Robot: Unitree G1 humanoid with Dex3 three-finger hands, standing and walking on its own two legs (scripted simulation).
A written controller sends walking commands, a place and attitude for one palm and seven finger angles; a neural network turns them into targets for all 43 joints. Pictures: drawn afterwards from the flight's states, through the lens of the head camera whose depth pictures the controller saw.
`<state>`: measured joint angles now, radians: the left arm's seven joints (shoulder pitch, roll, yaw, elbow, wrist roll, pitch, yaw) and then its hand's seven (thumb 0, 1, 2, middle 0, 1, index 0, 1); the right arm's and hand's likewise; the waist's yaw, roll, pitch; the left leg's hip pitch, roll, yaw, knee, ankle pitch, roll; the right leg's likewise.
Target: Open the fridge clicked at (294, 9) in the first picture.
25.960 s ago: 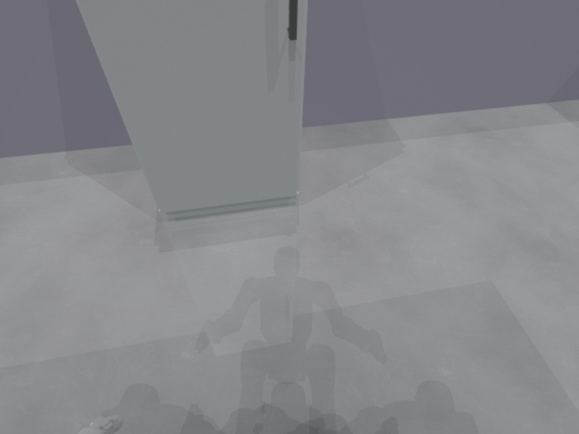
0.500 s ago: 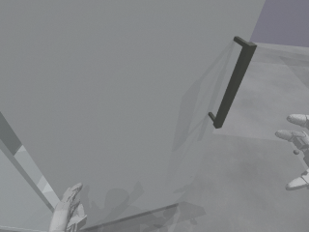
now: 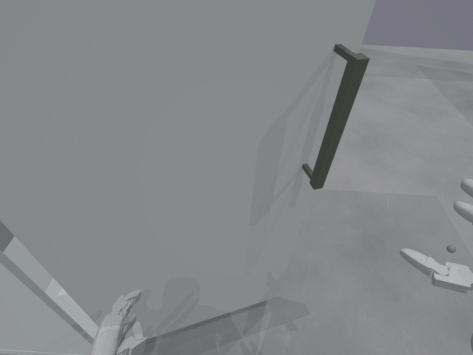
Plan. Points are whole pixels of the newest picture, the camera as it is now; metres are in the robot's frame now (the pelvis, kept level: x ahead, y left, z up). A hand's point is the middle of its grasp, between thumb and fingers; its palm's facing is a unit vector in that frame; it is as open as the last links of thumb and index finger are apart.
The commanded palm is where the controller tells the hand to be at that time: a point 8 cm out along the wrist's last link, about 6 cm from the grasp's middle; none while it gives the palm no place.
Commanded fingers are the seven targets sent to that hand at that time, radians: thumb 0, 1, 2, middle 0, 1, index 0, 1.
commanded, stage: draw the hand back to the body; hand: right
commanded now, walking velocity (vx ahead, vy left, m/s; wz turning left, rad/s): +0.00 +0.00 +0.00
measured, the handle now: (327, 126) +0.45 -0.16 +0.18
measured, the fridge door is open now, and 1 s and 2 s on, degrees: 69 69 69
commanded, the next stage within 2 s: step back with the hand held close in 0.72 s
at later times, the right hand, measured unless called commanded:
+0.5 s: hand (460, 264) +0.19 -0.27 +0.16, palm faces +0.49 +0.78 -0.39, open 7.7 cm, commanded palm +0.15 -0.30 +0.18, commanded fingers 0.00 -0.90 -0.90 0.20 0.30 0.20 0.30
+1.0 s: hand (445, 257) +0.21 -0.26 +0.16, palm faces +0.44 +0.80 -0.40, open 7.4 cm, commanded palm +0.14 -0.29 +0.18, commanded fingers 0.00 -0.90 -0.90 0.20 0.30 0.20 0.30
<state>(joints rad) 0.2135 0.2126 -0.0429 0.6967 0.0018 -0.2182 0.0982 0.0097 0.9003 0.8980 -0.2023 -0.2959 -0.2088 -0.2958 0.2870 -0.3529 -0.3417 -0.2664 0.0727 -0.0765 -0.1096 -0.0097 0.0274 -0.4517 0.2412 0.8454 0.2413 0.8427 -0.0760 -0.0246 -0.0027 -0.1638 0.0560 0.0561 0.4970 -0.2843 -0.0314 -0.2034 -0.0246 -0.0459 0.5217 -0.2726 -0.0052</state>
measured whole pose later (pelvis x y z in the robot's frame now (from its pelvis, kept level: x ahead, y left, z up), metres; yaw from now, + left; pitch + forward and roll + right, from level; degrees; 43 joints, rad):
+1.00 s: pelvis +0.00 +0.01 +0.00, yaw +1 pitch -2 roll +1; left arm 0.18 0.23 -0.01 0.63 0.00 -0.10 0.10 0.01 0.90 0.90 -0.20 -0.30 -0.21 -0.30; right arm 0.43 -0.35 -0.38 -0.38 0.05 -0.15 -0.12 0.01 -0.89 -0.90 0.21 0.31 0.21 0.30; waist -0.04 -0.04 0.02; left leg -0.18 0.03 0.05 0.47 -0.26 -0.02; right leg -0.23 -0.05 -0.05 0.53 -0.27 0.01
